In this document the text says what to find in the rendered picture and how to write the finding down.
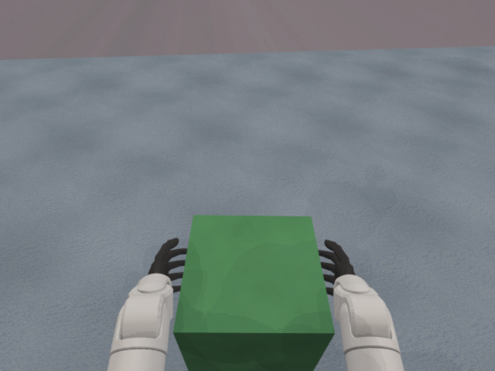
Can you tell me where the robot left forearm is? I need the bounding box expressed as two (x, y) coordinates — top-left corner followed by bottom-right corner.
(108, 274), (173, 371)

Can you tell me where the left robot hand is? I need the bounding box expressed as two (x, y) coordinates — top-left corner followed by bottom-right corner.
(148, 238), (187, 293)

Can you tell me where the right robot hand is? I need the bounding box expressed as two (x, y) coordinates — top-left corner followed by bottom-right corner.
(318, 240), (355, 296)

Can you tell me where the carton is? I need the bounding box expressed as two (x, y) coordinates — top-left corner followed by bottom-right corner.
(173, 215), (335, 371)

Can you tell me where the robot right forearm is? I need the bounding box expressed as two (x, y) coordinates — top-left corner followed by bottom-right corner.
(333, 274), (404, 371)

